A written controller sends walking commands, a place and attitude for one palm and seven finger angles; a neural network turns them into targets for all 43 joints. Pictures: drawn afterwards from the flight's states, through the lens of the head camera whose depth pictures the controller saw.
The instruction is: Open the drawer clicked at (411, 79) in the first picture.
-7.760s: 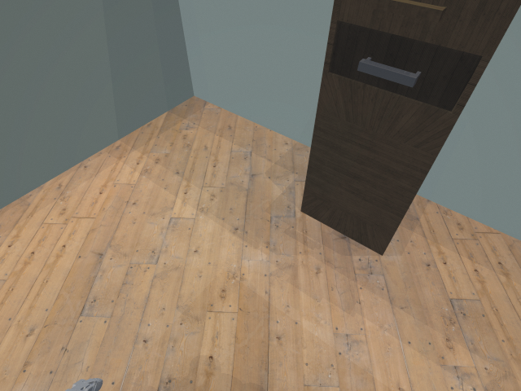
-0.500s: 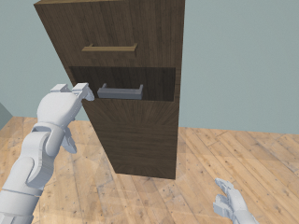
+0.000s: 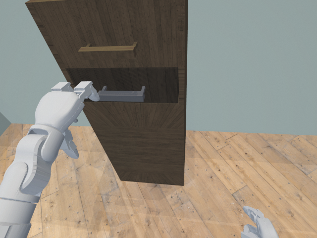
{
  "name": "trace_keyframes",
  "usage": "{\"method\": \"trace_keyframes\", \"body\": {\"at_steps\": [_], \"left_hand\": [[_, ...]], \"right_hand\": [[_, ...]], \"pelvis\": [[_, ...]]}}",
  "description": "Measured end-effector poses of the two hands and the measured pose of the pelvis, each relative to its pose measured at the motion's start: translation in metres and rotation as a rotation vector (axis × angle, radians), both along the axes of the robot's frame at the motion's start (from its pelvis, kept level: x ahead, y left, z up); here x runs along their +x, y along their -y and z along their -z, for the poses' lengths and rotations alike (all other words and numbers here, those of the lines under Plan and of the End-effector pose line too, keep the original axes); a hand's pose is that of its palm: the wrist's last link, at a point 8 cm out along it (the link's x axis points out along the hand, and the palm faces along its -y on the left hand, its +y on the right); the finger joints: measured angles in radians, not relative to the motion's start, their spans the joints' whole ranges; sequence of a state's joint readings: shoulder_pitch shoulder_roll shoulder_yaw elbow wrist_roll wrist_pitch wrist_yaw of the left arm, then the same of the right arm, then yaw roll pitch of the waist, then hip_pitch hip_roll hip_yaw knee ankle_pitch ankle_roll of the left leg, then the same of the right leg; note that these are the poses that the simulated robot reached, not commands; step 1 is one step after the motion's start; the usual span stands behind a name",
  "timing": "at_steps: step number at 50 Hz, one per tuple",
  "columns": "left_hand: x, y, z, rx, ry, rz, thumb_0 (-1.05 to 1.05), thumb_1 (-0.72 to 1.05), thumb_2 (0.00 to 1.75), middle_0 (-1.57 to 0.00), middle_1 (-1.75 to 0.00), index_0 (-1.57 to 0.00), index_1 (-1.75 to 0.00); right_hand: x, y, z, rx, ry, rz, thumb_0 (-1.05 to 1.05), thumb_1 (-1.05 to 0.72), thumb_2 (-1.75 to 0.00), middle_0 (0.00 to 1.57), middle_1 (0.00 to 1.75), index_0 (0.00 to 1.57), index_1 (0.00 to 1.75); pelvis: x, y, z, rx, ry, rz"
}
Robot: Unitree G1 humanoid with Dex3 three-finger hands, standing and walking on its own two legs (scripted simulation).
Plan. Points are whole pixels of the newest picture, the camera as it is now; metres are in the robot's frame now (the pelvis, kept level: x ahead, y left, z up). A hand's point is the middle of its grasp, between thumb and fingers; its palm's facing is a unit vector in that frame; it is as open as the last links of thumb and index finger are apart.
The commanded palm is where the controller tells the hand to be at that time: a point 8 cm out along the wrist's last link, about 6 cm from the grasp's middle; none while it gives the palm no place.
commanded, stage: move the hooked fingers above the handle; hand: left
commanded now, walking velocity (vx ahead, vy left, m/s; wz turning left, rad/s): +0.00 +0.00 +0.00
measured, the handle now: (122, 92) +0.56 +0.22 +0.05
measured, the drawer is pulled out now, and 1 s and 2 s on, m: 0.00 0.00 0.00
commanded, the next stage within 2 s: none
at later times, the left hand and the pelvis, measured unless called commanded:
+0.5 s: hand (86, 111) +0.36 +0.23 +0.15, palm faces +0.06 -0.03 -1.00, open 13.8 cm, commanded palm +0.34 +0.24 +0.20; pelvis +0.00 +0.00 +0.00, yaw +0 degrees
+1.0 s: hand (103, 102) +0.42 +0.22 +0.13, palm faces +0.03 -0.03 -1.00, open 13.8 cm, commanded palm +0.40 +0.23 +0.18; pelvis +0.02 +0.01 +0.00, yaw +0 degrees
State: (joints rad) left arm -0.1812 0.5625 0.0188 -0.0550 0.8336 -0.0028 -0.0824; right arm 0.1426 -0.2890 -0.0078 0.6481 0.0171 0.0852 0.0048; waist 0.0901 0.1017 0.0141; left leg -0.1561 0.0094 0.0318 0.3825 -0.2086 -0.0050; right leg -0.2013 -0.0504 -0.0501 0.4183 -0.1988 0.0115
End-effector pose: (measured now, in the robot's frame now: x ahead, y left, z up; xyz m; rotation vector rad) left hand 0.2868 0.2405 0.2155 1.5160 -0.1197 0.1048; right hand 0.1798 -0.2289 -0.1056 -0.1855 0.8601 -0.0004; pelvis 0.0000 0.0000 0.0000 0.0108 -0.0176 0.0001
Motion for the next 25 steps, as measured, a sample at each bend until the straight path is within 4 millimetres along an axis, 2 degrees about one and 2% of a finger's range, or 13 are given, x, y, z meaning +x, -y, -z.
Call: {"method": "trace_keyframes", "body": {"at_steps": [5,13,18,25], "left_hand": [[-0.001,-0.002,-0.001,-0.001,-0.018,-0.048,0.0,-0.49,0.3,-0.32,-1.2,-0.32,-1.2],[0.007,0.006,0.013,0.011,-0.089,-0.01,0.0,-0.49,0.3,-0.32,-1.2,-0.32,-1.2],[0.023,0.006,0.016,0.02,-0.09,0.009,0.0,-0.49,0.3,-0.32,-1.2,-0.32,-1.2],[0.049,0.004,0.014,0.024,-0.087,0.001,0.0,-0.49,0.3,-0.32,-1.2,-0.32,-1.2]], "right_hand": [[0.009,-0.006,-0.004,0.021,0.035,-0.007,0.01,-0.91,-0.9,0.19,0.3,0.2,0.3],[0.018,-0.014,-0.011,0.023,0.08,-0.026,0.01,-0.91,-0.9,0.2,0.3,0.2,0.3],[0.01,-0.012,-0.009,0.008,0.057,-0.014,0.01,-0.9,-0.9,0.2,0.3,0.2,0.3],[-0.012,-0.002,0.002,-0.009,-0.021,0.036,0.01,-0.9,-0.9,0.2,0.3,0.2,0.3]], "pelvis": [[-0.003,0.002,0.0,0.002,0.005,-0.002],[-0.007,0.004,0.0,0.001,0.009,-0.011],[-0.007,0.005,0.0,-0.001,-0.003,-0.014],[-0.003,0.001,0.0,-0.001,-0.027,-0.006]]}}
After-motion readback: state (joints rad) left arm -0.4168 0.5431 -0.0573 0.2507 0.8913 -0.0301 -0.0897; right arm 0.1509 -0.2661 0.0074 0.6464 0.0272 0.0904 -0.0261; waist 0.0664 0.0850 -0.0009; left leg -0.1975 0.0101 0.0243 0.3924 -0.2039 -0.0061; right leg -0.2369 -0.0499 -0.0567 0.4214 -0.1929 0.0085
